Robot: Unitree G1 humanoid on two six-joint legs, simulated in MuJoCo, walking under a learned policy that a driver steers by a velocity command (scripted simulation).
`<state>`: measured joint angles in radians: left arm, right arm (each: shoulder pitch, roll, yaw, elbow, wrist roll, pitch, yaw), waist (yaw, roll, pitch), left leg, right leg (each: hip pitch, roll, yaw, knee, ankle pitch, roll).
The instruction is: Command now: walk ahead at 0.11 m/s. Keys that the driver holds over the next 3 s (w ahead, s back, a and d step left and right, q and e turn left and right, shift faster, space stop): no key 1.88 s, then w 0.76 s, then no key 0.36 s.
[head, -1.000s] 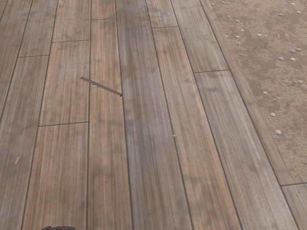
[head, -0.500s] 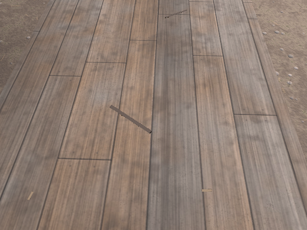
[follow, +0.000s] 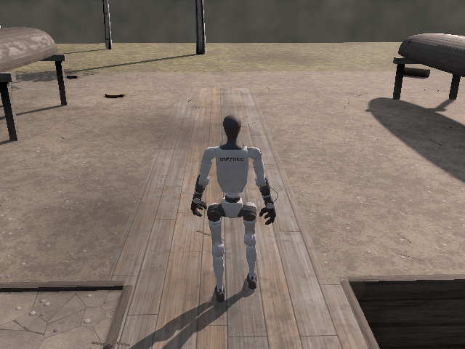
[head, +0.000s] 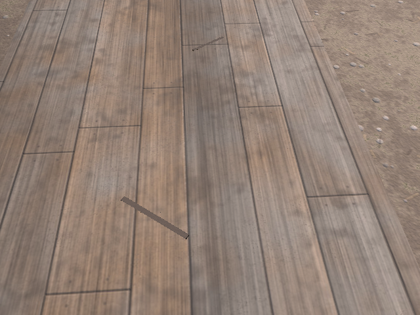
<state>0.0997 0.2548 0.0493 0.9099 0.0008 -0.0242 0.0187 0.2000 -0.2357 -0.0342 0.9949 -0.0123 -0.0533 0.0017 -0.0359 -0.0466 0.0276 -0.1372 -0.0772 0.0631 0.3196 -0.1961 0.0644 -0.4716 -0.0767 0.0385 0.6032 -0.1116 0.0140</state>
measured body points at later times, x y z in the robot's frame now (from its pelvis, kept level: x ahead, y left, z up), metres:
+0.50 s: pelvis +0.05 -0.03 -0.01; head +0.07 -0.03 +0.44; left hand +0.17 +0.22 -0.14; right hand +0.08 -0.30 -0.16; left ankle -0.02 +0.09 -0.74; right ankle +0.10 -0.14 -0.74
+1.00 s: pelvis +0.04 -0.03 -0.01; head +0.05 -0.03 +0.44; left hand +0.12 +0.22 -0.16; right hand +0.02 -0.27 -0.16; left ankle -0.02 +0.09 -0.74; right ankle +0.10 -0.14 -0.74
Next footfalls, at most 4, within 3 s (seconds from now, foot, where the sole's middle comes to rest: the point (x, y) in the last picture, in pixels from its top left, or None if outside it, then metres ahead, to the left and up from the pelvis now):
0.04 right None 0.14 -0.14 -0.78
2.66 left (187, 293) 0.56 0.07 -0.78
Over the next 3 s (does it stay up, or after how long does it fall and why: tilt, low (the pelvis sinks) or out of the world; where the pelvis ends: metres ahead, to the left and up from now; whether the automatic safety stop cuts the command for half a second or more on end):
stays up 0.49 -0.01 0.00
